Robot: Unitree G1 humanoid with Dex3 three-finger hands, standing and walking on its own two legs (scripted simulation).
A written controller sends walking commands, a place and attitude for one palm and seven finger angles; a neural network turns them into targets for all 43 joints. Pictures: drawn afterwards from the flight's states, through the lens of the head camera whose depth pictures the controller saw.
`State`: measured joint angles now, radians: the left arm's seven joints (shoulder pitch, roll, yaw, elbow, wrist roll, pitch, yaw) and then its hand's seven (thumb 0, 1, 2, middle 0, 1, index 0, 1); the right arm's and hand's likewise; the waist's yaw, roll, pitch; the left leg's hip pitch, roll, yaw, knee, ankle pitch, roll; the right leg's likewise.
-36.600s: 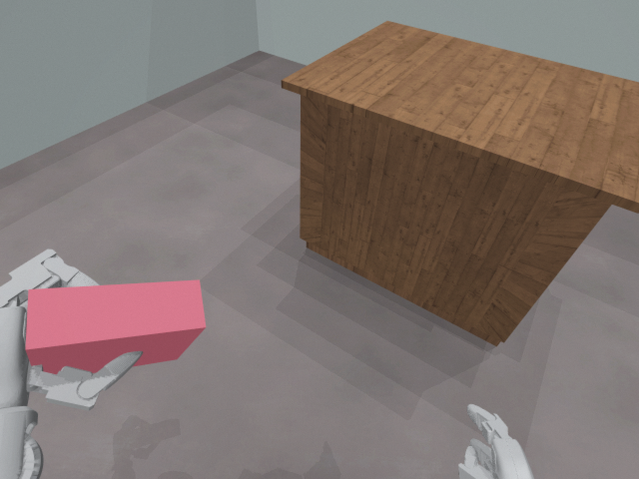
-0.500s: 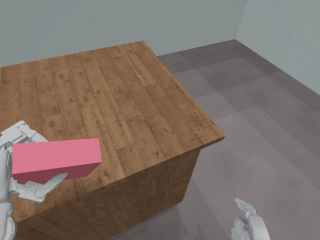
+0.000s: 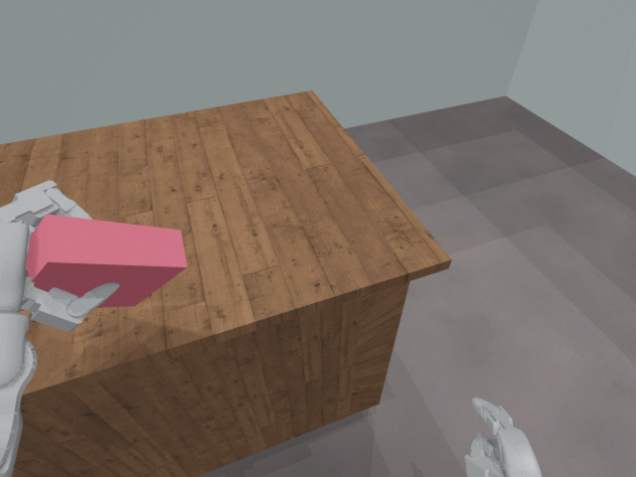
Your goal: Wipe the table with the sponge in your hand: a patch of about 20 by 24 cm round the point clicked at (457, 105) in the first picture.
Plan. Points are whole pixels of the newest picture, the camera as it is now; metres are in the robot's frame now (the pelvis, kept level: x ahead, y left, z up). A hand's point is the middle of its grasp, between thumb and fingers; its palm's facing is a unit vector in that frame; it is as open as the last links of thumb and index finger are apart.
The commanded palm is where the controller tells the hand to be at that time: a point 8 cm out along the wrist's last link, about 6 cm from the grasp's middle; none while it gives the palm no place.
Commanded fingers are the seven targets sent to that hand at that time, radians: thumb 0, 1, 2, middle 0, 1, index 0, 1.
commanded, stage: turn the palm down, sponge in hand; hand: left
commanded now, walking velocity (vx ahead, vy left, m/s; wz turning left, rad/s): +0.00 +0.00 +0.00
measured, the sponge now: (120, 269) +0.28 +0.27 +0.15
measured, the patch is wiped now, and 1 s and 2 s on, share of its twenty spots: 0.00 0.00 0.00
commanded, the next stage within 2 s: move the sponge above the wiping area in 1.70 s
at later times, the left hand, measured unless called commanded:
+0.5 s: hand (97, 258) +0.28 +0.29 +0.16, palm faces +0.22 -0.40 -0.89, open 9.0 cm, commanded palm +0.24 +0.29 +0.23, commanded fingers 0.00 0.10 1.30 -1.20 -1.60 -1.20 -1.60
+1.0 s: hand (102, 264) +0.27 +0.28 +0.16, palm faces +0.12 -0.23 -0.97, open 9.0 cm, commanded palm +0.23 +0.30 +0.25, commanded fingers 0.00 0.10 1.30 -1.20 -1.60 -1.20 -1.60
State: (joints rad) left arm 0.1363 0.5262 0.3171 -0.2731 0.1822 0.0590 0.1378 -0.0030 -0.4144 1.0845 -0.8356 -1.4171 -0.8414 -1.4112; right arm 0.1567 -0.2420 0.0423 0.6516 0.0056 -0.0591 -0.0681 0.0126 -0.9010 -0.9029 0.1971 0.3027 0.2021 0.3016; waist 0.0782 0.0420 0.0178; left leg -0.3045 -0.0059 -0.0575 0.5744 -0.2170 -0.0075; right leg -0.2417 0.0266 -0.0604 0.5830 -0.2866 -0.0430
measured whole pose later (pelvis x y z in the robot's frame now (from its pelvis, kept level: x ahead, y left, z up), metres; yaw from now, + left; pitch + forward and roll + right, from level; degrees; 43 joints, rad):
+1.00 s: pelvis +0.03 +0.02 +0.01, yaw -1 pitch -2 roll +0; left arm 0.16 0.61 0.02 -0.48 0.65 0.48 -0.10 0.00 -0.41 1.08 -0.83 -1.42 -0.84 -1.42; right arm 0.04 -0.27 0.06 0.57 0.05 0.05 -0.11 0.01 -0.90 -0.90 0.20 0.30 0.20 0.30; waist 0.13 0.11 0.00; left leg -0.24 -0.03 -0.02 0.49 -0.21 0.02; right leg -0.19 0.00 -0.02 0.50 -0.28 -0.02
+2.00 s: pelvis +0.03 -0.01 +0.01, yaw -2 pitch -4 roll +1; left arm 0.10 0.63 0.08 -0.30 0.76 0.44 -0.03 0.00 -0.42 1.09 -0.84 -1.42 -0.84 -1.41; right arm 0.03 -0.27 0.04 0.65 0.05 0.03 -0.06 0.01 -0.90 -0.90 0.20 0.30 0.20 0.30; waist 0.13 0.13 -0.01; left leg -0.17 0.01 -0.02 0.43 -0.19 -0.02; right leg -0.13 0.04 -0.02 0.46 -0.26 -0.05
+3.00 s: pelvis +0.03 +0.02 +0.01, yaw -1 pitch -3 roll +0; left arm -0.01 0.55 -0.03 -0.08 0.85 0.43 -0.08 0.00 -0.42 1.09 -0.83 -1.42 -0.84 -1.42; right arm 0.04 -0.27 0.04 0.66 0.05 0.04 -0.05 0.01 -0.90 -0.90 0.20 0.30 0.20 0.30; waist 0.11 0.13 0.00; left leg -0.19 -0.03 -0.03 0.42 -0.18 0.01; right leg -0.13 0.01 -0.03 0.43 -0.25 -0.02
